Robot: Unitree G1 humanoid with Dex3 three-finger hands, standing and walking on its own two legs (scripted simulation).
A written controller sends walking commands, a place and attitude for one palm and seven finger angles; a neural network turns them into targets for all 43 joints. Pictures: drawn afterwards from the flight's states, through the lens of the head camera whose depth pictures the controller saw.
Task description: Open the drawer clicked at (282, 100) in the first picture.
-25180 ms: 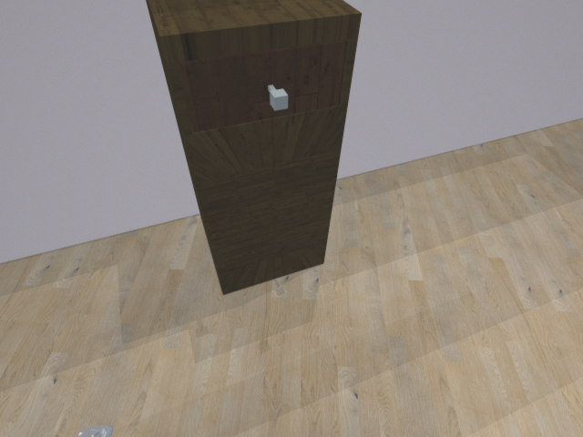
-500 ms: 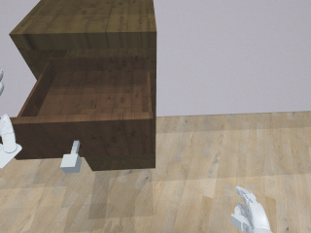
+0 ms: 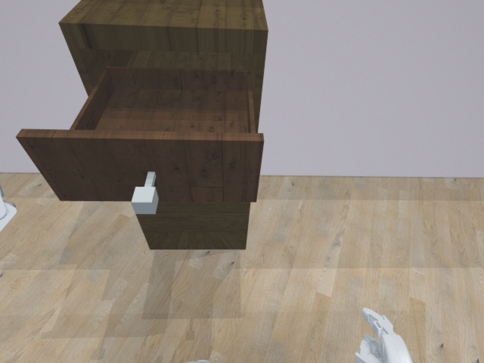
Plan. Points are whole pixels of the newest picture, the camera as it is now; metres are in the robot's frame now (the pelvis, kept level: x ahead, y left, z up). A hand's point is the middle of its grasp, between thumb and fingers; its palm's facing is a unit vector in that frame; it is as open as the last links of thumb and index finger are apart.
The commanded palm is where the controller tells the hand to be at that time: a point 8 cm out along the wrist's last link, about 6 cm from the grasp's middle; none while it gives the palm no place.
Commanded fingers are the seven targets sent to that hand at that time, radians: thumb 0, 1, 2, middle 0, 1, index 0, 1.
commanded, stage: step back with the hand held close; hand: left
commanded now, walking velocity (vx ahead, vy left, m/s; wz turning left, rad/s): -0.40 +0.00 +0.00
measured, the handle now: (147, 191) +0.37 +0.19 +0.08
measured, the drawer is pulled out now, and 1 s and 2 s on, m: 0.30 0.30 0.30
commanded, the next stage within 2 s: stop stepping back and stand still in 0.26 s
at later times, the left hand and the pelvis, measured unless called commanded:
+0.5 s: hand out of the picture +0.10 +0.21 +0.26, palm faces +0.40 -0.78 -0.49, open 7.4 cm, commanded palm +0.04 +0.26 +0.27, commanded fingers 0.00 0.90 0.90 -0.20 -0.30 -0.20 -0.30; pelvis -0.11 -0.01 +0.01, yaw -3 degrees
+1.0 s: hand out of the picture +0.01 +0.23 +0.28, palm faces +0.55 -0.77 -0.33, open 7.5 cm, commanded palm -0.06 +0.27 +0.27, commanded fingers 0.00 0.90 0.90 -0.20 -0.30 -0.20 -0.30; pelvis -0.19 -0.01 +0.01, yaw +0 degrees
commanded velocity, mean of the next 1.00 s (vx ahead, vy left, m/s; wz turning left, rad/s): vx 0.00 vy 0.00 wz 0.01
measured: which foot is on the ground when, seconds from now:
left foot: down 0.00-0.32, up 0.34-0.46, down 0.48-1.00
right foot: down 0.00-0.00, up 0.02-0.28, down 0.30-1.00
